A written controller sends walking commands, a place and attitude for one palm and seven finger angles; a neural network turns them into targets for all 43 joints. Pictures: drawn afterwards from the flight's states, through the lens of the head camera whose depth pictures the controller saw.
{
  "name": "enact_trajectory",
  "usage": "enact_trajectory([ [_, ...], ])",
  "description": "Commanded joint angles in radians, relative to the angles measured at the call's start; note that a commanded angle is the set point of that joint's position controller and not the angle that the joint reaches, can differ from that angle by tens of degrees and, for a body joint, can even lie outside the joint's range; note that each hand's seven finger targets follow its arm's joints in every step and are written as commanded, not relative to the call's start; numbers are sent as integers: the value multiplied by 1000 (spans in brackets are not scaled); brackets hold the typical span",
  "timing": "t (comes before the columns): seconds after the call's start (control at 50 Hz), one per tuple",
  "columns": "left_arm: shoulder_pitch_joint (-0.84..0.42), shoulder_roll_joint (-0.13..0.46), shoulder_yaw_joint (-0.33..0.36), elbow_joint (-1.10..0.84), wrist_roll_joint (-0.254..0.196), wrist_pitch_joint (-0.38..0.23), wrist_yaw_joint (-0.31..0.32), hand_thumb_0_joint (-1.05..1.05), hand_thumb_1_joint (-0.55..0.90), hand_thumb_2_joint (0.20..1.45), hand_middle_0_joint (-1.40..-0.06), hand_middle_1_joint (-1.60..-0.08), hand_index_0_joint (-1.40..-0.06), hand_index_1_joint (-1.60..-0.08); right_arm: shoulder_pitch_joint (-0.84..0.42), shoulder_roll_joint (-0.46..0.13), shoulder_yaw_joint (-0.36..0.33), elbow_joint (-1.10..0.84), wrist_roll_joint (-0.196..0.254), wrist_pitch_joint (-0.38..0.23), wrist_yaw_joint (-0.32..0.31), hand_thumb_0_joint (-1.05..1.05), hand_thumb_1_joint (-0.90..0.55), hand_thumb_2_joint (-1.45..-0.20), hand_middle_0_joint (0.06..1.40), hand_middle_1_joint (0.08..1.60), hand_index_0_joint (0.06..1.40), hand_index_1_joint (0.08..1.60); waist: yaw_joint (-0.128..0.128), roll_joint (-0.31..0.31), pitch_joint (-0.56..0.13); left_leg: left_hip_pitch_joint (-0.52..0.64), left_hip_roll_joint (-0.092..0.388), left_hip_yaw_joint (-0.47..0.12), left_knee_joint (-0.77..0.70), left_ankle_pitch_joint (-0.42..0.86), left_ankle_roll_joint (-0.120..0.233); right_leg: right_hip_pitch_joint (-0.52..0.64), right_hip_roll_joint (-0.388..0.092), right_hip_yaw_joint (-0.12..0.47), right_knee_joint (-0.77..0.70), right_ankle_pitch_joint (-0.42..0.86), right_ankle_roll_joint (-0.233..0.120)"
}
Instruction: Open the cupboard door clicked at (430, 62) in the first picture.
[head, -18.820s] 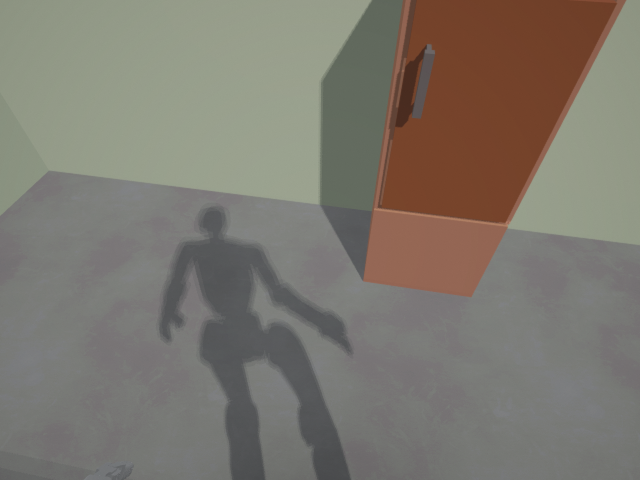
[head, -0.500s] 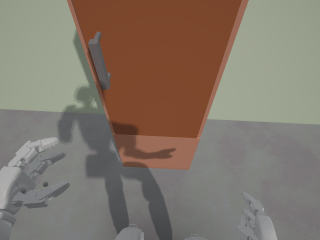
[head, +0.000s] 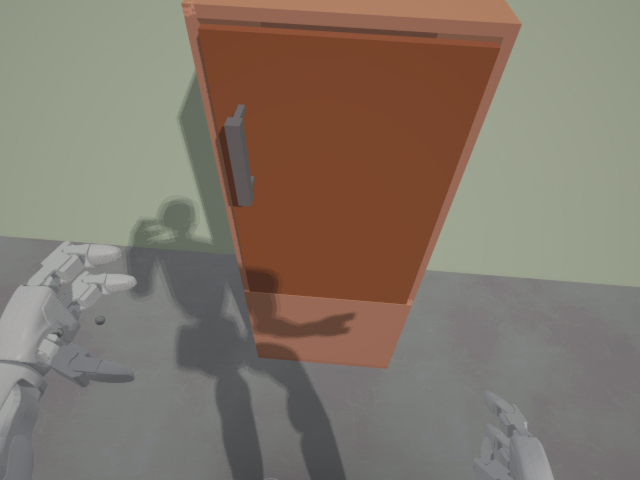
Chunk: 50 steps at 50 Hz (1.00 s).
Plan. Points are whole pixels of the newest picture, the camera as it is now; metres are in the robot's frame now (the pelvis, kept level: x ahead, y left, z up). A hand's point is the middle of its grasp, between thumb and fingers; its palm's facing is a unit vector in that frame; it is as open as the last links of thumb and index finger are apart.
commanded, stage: raise the hand with hooked fingers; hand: left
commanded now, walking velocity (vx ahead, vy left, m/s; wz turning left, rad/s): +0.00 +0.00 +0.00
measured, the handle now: (243, 157) +0.54 +0.16 +0.11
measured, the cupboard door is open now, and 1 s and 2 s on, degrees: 0 0 0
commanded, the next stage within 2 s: move the hooked fingers beside the handle in 0.82 s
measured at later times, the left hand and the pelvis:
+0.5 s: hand (119, 271) +0.30 +0.25 +0.12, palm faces -0.01 -1.00 -0.02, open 14.0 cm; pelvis +0.01 -0.01 +0.02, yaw -1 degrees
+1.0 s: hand (127, 273) +0.30 +0.24 +0.13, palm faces +0.02 -1.00 -0.01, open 14.0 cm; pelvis +0.01 -0.03 +0.02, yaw +0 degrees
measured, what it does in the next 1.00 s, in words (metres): stands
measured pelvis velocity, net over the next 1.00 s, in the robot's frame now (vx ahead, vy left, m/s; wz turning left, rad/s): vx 0.01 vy -0.03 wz -0.01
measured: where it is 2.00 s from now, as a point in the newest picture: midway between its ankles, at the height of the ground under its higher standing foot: outside the picture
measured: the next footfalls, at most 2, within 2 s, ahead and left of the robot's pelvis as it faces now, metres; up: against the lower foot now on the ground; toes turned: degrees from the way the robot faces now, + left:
none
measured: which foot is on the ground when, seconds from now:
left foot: down 0.00-1.00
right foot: down 0.00-1.00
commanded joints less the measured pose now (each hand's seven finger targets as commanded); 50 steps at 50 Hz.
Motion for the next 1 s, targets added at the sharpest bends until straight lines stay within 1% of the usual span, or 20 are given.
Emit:
enact_trajectory([
  [0.0, -244, 216, 68, -163, -11, -16, -19, 0, -500, 300, -300, -1200, -300, -1200, -54, -162, -62, -145, 5, -48, -20, 0, -900, -900, 200, 300, 200, 300, -11, 51, -125, 198, -1, -73, -201, 131, -17, 0, 44, 1, -128, 120, -31],
  [0.06, -308, 280, 115, -211, -4, -46, -5, 0, -500, 300, -300, -1200, -300, -1200, -54, -161, -59, -143, -2, -49, -22, 0, -900, -900, 200, 300, 200, 300, 2, 72, -175, 250, -3, -72, -202, 195, -18, 39, 47, 7, -129, 159, -39],
  [0.12, -339, 282, 129, -199, -8, -66, -3, 0, -500, 300, -300, -1200, -300, -1200, -52, -154, -56, -131, -2, -48, -24, 0, -900, -900, 200, 300, 200, 300, -3, 71, -193, 286, -1, -69, -213, 221, -19, 50, 45, 7, -141, 184, -35],
  [0.2, -383, 284, 128, -91, -9, -28, -22, 0, -500, 300, -300, -1200, -300, -1200, -55, -158, -53, -115, 5, -35, -31, 0, -900, -900, 200, 300, 200, 300, -5, 75, -138, 268, -5, -61, -232, 201, -19, 61, 40, 9, -170, 183, -35],
  [0.24, -403, 291, 121, -53, -3, 3, -34, 0, -500, 300, -300, -1200, -300, -1200, -54, -161, -54, -116, 8, -29, -34, 0, -900, -900, 200, 300, 200, 300, -5, 82, -141, 270, -7, -58, -238, 203, -18, 69, 35, 12, -181, 191, -33],
  [0.32, -427, 288, 100, -5, 1, 41, -58, 0, -500, 300, -300, -1200, -300, -1200, -48, -164, -56, -123, 11, -20, -34, 0, -900, -900, 200, 300, 200, 300, -7, 45, -143, 277, -10, -51, -240, 232, -11, 91, 36, 17, -198, 229, -32],
  [0.36, -395, 291, 112, -3, -8, 35, -64, 0, -500, 300, -300, -1200, -300, -1200, -46, -165, -58, -130, 9, -19, -27, 0, -900, -900, 200, 300, 200, 300, 3, 5, -156, 274, -12, -44, -232, 257, -8, 116, 36, 24, -201, 259, -34],
  [0.42, -388, 300, 132, -38, -12, 11, -58, 0, -500, 300, -300, -1200, -300, -1200, -48, -161, -60, -137, 6, -16, -17, 0, -900, -900, 200, 300, 200, 300, 11, 37, -187, 289, -15, -34, -229, 296, -9, 129, 35, 25, -190, 306, -32],
  [0.46, -395, 317, 151, -59, -17, -9, -48, 0, -500, 300, -300, -1200, -300, -1200, -49, -159, -62, -135, 3, -14, -14, 0, -900, -900, 200, 300, 200, 300, 14, 13, -189, 284, -14, -28, -224, 308, -7, 150, 36, 34, -192, 324, -33],
  [0.48, -401, 325, 162, -60, -14, -14, -43, 0, -500, 300, -300, -1200, -300, -1200, -48, -159, -62, -136, 3, -12, -13, 0, -900, -900, 200, 300, 200, 300, 15, 34, -197, 284, -15, -23, -227, 303, -8, 147, 35, 35, -189, 323, -31],
  [0.54, -421, 312, 152, -61, -6, -26, -29, 0, -500, 300, -300, -1200, -300, -1200, -44, -155, -62, -130, 3, -8, -16, 0, -900, -900, 200, 300, 200, 300, 5, 61, -180, 290, -16, -19, -231, 287, -8, 128, 34, 37, -194, 309, -28],
  [0.56, -427, 318, 154, -57, -8, -28, -27, 0, -500, 300, -300, -1200, -300, -1200, -42, -157, -63, -126, 2, -5, -16, 0, -900, -900, 200, 300, 200, 300, 4, 22, -171, 280, -15, -16, -226, 289, -5, 144, 33, 43, -198, 318, -28],
  [0.64, -440, 296, 123, -59, 5, -28, -32, 0, -500, 300, -300, -1200, -300, -1200, -45, -154, -62, -123, 6, -3, -22, 0, -900, -900, 200, 300, 200, 300, -5, 87, -171, 297, -17, -15, -231, 275, -5, 126, 31, 45, -204, 306, -27],
  [0.74, -416, 301, 137, -44, -8, -29, -42, 0, -500, 300, -300, -1200, -300, -1200, -49, -156, -63, -123, 6, -1, -25, 0, -900, -900, 200, 300, 200, 300, 1, 26, -185, 289, -17, -14, -230, 281, -3, 153, 30, 49, -207, 329, -21],
  [0.76, -400, 306, 146, -14, -13, -24, -43, 0, -500, 300, -300, -1200, -300, -1200, -46, -158, -63, -120, 5, 3, -25, 0, -900, -900, 200, 300, 200, 300, 1, -14, -170, 276, -16, -10, -224, 277, -1, 156, 29, 57, -212, 334, -18],
  [0.8, -409, 293, 136, 3, -16, -17, -49, 0, -500, 300, -300, -1200, -300, -1200, -50, -159, -62, -122, 8, 5, -24, 0, -900, -900, 200, 300, 200, 300, 1, -8, -164, 261, -19, -9, -227, 265, -2, 150, 26, 57, -210, 330, -15],
  [0.84, -435, 286, 120, -4, -10, -17, -52, 0, -500, 300, -300, -1200, -300, -1200, -57, -157, -62, -123, 10, 5, -24, 0, -900, -900, 200, 300, 200, 300, -3, 36, -154, 268, -21, -8, -230, 253, -4, 135, 25, 57, -213, 311, -17],
  [0.86, -440, 295, 125, -2, -12, -17, -49, 0, -500, 300, -300, -1200, -300, -1200, -54, -157, -61, -123, 8, 7, -23, 0, -900, -900, 200, 300, 200, 300, -1, 9, -150, 266, -19, -8, -225, 257, -2, 144, 25, 63, -215, 314, -18],
  [0.92, -454, 283, 113, -16, -6, -26, -45, 0, -500, 300, -300, -1200, -300, -1200, -56, -154, -62, -126, 8, 5, -24, 0, -900, -900, 200, 300, 200, 300, -4, 36, -170, 284, -20, -7, -227, 263, -1, 135, 27, 59, -211, 321, -17],
  [0.98, -570, 305, 110, 26, 5, -37, -33, 0, -500, 300, -300, -1200, -300, -1200, -49, -158, -58, -108, 8, 11, -33, 0, -900, -900, 200, 300, 200, 300, -25, 15, -134, 259, -18, -12, -227, 209, -3, 103, 28, 66, -223, 251, -15],
])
